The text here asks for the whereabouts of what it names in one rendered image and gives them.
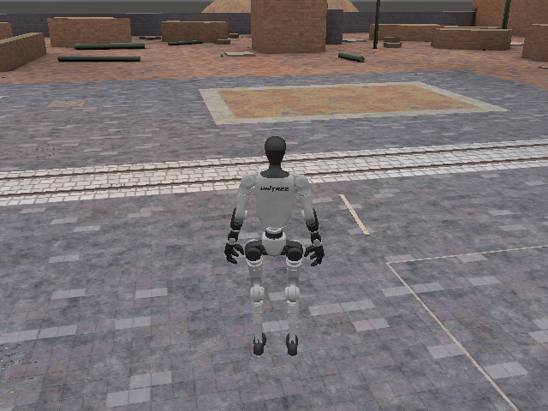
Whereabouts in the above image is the right robot shin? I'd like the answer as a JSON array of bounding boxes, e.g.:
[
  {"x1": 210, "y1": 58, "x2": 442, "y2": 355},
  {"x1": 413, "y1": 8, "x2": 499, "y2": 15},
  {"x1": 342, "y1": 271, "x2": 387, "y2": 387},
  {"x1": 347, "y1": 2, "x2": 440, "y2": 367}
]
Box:
[{"x1": 287, "y1": 287, "x2": 300, "y2": 344}]

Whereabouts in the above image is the right robot upper arm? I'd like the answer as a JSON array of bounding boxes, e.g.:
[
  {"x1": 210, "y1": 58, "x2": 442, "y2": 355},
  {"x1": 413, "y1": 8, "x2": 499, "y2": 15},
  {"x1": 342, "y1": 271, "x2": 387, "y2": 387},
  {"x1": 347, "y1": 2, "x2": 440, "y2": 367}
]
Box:
[{"x1": 293, "y1": 174, "x2": 315, "y2": 221}]

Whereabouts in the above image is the robot left hand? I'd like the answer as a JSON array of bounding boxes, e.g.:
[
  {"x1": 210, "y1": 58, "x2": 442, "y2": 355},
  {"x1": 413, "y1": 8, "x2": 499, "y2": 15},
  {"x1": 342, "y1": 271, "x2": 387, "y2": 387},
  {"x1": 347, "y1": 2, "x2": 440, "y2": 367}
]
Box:
[{"x1": 224, "y1": 243, "x2": 244, "y2": 264}]

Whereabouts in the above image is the robot right hand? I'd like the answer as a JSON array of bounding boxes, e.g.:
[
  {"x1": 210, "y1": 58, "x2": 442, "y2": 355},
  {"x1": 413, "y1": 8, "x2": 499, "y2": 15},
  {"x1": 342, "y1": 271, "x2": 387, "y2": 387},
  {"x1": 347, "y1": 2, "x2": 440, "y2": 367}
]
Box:
[{"x1": 304, "y1": 245, "x2": 325, "y2": 266}]

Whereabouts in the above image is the left robot upper arm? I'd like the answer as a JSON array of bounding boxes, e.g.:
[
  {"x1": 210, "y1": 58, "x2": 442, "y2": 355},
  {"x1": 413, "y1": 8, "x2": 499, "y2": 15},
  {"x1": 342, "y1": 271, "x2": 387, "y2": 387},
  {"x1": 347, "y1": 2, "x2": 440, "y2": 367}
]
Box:
[{"x1": 235, "y1": 173, "x2": 257, "y2": 221}]

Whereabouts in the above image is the right robot forearm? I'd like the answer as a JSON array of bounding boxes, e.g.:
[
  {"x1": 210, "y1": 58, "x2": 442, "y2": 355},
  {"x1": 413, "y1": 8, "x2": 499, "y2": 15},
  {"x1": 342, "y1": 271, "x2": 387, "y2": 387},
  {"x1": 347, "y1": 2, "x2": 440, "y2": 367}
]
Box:
[{"x1": 306, "y1": 209, "x2": 322, "y2": 247}]

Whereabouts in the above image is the left robot forearm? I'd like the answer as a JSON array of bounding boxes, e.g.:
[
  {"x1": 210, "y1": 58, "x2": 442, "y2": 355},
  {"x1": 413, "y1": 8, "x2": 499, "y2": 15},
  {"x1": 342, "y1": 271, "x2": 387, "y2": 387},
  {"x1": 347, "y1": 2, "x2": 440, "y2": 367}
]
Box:
[{"x1": 227, "y1": 208, "x2": 243, "y2": 245}]

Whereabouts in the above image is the humanoid robot head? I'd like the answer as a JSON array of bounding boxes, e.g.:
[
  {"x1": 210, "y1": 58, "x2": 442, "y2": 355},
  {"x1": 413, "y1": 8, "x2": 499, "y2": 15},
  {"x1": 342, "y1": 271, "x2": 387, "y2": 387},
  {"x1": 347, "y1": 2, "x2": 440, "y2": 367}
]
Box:
[{"x1": 260, "y1": 136, "x2": 289, "y2": 178}]

